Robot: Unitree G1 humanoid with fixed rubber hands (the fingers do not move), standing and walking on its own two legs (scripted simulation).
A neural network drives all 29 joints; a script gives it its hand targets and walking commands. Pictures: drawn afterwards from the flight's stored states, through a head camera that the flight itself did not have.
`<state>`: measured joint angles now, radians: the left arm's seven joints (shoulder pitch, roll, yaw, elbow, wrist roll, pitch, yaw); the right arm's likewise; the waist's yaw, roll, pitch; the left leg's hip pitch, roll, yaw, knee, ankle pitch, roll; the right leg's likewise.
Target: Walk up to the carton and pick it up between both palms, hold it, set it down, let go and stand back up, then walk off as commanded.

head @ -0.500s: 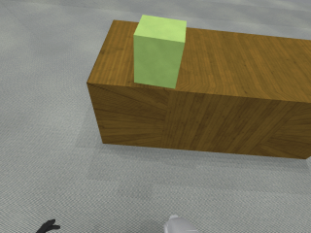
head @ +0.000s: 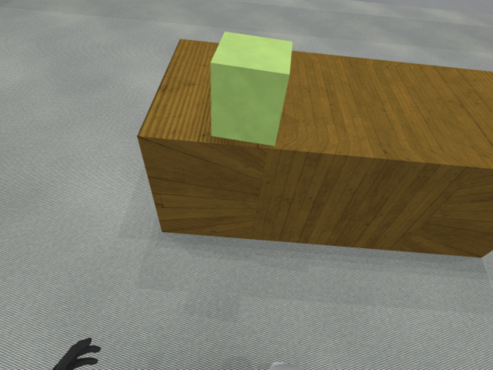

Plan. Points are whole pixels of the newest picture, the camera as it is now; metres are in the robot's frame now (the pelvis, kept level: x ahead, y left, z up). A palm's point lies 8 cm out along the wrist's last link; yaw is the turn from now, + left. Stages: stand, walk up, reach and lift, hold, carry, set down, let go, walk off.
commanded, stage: stand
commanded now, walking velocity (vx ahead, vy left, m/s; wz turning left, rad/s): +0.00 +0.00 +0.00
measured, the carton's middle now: (250, 90) +0.90 -0.02 -0.05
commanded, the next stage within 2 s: none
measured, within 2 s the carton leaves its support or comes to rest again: neither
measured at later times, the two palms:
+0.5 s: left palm (61, 367) +0.15 +0.28 -0.09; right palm out of the picture +0.08 -0.30 -0.08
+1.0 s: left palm out of the picture +0.14 +0.28 -0.09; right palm out of the picture +0.07 -0.31 -0.08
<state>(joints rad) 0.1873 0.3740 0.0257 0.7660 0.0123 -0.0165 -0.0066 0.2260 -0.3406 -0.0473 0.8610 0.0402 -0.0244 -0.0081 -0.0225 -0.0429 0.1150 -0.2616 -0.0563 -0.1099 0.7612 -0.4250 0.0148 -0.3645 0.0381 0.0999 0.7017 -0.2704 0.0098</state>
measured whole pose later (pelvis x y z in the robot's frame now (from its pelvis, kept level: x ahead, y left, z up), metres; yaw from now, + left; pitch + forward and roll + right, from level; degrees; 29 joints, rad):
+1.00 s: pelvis -0.01 -0.01 +0.01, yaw +0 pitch -4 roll +0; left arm 0.15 0.37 0.03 0.77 0.00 -0.02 -0.01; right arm 0.23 -0.34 -0.05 0.86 0.04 -0.02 -0.01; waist -0.02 -0.04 0.06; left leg -0.26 -0.05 -0.11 0.71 -0.38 0.00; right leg -0.36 0.04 0.10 0.65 -0.23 0.01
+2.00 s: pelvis -0.01 -0.01 +0.01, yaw +0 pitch -4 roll +0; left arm 0.17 0.37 0.03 0.77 0.01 -0.02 -0.01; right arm 0.23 -0.34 -0.05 0.86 0.04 -0.02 0.00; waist -0.02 -0.02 0.05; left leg -0.26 -0.05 -0.11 0.69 -0.37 0.00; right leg -0.36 0.04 0.10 0.63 -0.21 0.01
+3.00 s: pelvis -0.02 -0.01 +0.01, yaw +0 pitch -4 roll +0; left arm 0.18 0.37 0.03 0.77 0.01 -0.02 -0.01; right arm 0.23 -0.34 -0.05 0.86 0.04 -0.02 0.00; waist -0.02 -0.01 0.05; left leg -0.26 -0.05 -0.11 0.69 -0.36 0.00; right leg -0.36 0.04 0.10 0.63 -0.20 0.01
